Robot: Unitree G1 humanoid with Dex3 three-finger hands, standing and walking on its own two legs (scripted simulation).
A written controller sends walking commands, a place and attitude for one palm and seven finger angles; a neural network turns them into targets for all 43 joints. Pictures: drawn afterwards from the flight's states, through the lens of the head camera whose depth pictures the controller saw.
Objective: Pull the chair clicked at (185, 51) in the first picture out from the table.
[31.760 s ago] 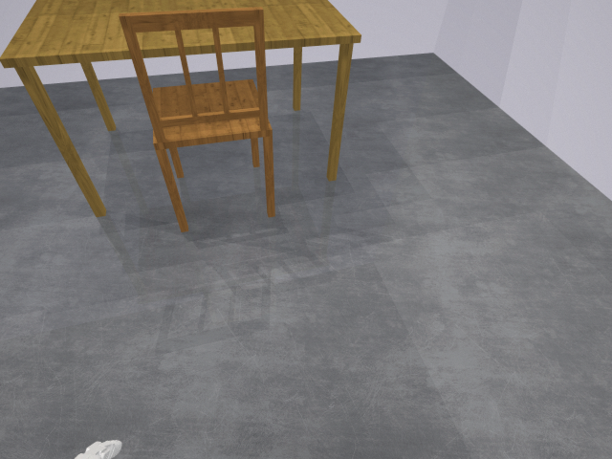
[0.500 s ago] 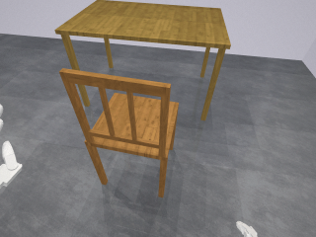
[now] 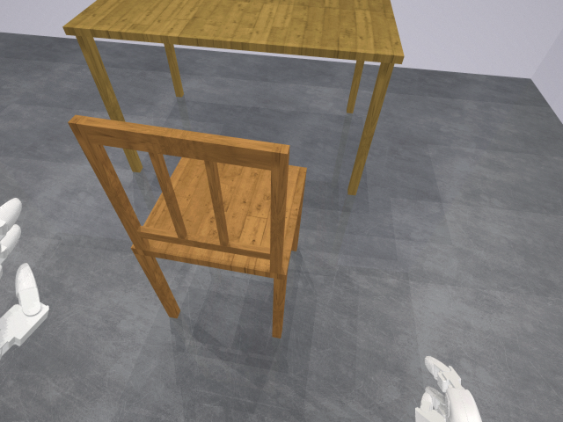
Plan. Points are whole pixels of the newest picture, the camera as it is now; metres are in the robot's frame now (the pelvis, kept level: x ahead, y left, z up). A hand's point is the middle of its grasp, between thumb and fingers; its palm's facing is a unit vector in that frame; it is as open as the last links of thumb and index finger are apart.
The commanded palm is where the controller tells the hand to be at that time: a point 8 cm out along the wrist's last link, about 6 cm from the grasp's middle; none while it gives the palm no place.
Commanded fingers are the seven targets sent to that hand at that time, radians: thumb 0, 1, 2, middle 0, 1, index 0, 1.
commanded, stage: stop stepping back and stand still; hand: left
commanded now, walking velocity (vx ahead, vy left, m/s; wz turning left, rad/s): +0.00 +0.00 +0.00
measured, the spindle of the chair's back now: (170, 198) +0.55 +0.27 -0.09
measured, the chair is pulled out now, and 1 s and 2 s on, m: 0.56 0.56 0.56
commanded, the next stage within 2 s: let the arm hang, fingers relaxed in 0.16 s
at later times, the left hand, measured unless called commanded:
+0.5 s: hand out of the picture +0.07 +0.17 -0.15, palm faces +0.03 -0.98 -0.20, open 7.4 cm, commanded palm none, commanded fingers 0.00 0.90 0.90 -0.20 -0.30 -0.20 -0.30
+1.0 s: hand out of the picture -0.06 +0.17 -0.17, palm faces +0.03 -0.97 -0.23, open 7.4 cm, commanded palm none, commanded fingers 0.00 0.90 0.90 -0.20 -0.30 -0.20 -0.30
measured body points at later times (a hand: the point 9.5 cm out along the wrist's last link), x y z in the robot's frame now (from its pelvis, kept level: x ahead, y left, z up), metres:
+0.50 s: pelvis -0.02 +0.00 -0.01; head -0.02 +0.00 +0.44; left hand +0.06 +0.22 -0.13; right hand +0.07 -0.23 -0.14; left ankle -0.01 +0.10 -0.74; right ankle -0.02 -0.11 -0.74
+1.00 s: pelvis -0.04 -0.01 +0.00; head -0.02 -0.02 +0.45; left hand -0.06 +0.23 -0.15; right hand -0.06 -0.22 -0.17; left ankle -0.01 +0.10 -0.74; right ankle -0.02 -0.11 -0.74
